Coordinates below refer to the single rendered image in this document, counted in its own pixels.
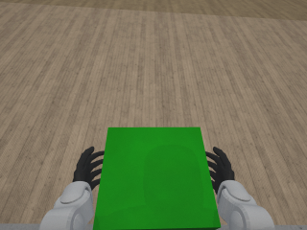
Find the robot left forearm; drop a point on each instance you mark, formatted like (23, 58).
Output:
(73, 210)

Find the robot right hand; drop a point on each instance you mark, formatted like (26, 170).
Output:
(222, 168)

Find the carton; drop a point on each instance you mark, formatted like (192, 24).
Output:
(155, 178)

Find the robot left hand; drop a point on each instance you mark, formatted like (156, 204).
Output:
(84, 167)

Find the robot right forearm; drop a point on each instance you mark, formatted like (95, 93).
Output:
(239, 209)

